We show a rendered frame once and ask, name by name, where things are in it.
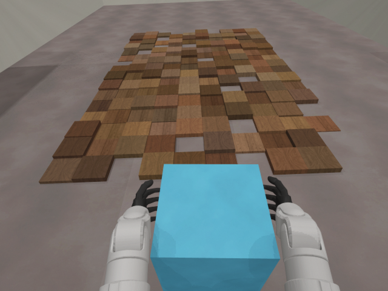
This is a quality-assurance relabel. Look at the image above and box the left robot hand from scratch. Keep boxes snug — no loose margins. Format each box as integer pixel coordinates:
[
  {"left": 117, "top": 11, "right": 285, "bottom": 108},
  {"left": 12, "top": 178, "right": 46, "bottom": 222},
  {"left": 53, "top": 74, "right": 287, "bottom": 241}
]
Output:
[{"left": 132, "top": 179, "right": 160, "bottom": 222}]

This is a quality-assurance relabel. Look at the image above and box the right robot hand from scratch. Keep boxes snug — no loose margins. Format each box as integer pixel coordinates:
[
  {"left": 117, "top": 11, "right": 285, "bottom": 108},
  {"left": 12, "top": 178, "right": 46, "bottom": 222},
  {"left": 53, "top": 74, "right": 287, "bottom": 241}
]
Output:
[{"left": 263, "top": 176, "right": 292, "bottom": 220}]

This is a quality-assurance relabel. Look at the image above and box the carton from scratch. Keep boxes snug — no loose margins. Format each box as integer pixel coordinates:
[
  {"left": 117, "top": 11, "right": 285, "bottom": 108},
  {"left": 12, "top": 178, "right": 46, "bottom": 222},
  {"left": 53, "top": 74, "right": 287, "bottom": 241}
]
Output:
[{"left": 150, "top": 164, "right": 280, "bottom": 291}]

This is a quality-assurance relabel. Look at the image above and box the robot right forearm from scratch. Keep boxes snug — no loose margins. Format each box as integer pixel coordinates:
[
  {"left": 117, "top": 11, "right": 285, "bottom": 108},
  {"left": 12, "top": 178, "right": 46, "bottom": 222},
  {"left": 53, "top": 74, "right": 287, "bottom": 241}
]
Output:
[{"left": 275, "top": 202, "right": 340, "bottom": 291}]

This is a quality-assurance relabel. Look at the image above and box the robot left forearm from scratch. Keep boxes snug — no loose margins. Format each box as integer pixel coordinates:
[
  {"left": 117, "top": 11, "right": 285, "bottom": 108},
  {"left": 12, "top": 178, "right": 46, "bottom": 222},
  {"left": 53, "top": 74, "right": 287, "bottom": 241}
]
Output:
[{"left": 99, "top": 206, "right": 151, "bottom": 291}]

